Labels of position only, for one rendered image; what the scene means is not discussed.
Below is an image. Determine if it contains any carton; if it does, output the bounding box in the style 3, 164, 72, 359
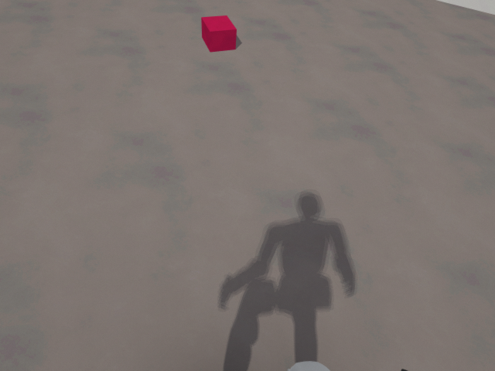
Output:
201, 15, 237, 52

